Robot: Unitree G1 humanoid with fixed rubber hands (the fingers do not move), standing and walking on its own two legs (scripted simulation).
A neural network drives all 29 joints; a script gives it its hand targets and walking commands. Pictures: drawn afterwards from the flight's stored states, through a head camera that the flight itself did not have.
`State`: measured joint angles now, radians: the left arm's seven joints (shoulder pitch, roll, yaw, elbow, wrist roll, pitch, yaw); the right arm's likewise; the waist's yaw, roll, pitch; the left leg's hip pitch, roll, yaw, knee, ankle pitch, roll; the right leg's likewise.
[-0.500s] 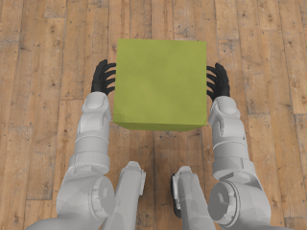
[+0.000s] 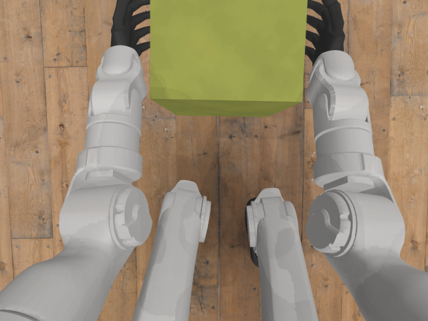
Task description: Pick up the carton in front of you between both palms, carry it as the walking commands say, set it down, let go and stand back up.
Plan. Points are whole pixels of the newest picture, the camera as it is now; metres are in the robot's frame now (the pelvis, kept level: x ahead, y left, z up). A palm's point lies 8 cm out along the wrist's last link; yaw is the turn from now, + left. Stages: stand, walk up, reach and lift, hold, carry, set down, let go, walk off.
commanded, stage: set down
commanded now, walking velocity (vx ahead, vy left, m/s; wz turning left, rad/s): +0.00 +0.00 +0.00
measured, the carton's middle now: (224, 54) +0.54 +0.04 -0.20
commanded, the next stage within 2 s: none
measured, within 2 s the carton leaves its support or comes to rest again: rests again in 0.74 s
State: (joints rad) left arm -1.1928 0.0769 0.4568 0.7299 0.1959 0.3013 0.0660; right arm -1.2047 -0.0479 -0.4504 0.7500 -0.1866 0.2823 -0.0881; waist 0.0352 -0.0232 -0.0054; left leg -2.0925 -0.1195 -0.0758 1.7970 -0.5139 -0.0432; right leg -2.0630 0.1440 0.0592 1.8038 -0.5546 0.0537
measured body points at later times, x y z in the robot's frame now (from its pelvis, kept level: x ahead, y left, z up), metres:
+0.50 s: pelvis +0.01 +0.00 -0.09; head +0.39 +0.01 +0.15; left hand +0.56 +0.20 -0.26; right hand +0.58 -0.11 -0.26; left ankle +0.10 +0.12 -0.45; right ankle +0.09 -0.12 -0.45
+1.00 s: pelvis -0.01 +0.00 -0.11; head +0.37 +0.01 +0.13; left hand +0.55 +0.20 -0.28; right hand +0.57 -0.11 -0.28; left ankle +0.10 +0.12 -0.45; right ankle +0.09 -0.12 -0.45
